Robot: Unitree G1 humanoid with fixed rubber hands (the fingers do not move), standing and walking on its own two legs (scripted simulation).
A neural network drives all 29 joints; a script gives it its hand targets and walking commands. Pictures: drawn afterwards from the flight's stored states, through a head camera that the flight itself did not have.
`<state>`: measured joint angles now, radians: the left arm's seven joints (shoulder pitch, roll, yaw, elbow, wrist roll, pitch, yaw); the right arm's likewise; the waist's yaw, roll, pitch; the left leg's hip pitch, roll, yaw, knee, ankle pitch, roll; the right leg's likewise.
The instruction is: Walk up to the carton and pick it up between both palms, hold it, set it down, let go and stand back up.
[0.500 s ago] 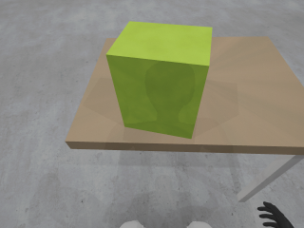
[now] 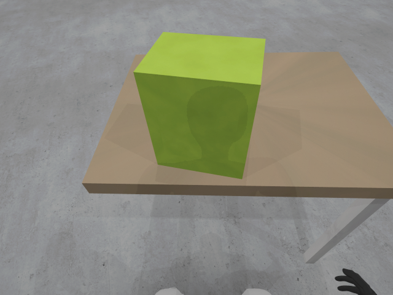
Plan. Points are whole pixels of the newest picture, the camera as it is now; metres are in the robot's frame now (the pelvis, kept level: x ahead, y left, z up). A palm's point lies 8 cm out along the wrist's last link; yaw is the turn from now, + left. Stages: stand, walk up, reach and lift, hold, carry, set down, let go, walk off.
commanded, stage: walk up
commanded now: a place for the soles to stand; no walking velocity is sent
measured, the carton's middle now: (204, 109) +0.49 +0.00 +0.12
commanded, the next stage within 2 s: reach and lift in 1.86 s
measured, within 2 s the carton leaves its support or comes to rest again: neither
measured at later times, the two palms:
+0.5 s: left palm out of the picture +0.05 +0.37 -0.11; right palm out of the picture +0.11 -0.27 -0.09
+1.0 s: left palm out of the picture +0.04 +0.39 -0.11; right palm out of the picture +0.11 -0.25 -0.09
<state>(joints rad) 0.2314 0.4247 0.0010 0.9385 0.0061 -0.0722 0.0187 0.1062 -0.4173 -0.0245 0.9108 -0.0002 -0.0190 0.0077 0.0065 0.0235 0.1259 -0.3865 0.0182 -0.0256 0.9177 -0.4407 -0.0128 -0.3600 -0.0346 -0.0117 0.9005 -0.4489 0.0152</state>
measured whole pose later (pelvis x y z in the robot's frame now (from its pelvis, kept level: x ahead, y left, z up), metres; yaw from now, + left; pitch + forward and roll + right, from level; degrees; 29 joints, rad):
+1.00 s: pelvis -0.01 +0.06 +0.00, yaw +2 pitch -5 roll -4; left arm 0.23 0.43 0.00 0.91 0.01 -0.07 0.05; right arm 0.09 -0.41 -0.02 0.91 0.00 0.01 0.02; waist 0.01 0.04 0.20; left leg -0.42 -0.01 -0.01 0.94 -0.43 0.07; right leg -0.36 0.00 0.00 0.94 -0.52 0.03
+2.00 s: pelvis -0.02 +0.03 +0.00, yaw +1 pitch -5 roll -1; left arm 0.13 0.40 0.00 0.69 0.03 0.30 0.05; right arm -0.02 -0.38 -0.07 1.11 -0.04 -0.19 0.08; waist 0.01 0.00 0.18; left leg -0.42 0.01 -0.01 0.91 -0.42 0.00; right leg -0.37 0.00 -0.01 0.89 -0.44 0.00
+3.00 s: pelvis -0.06 +0.02 +0.02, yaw +1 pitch -14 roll +0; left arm 0.06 0.36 0.10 0.33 -0.03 0.32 -0.12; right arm 0.31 -0.17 -0.02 0.09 0.03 0.16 -0.18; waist 0.01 -0.04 0.11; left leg -0.19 0.01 -0.01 0.71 -0.28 0.02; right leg -0.16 0.02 0.02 0.71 -0.30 -0.01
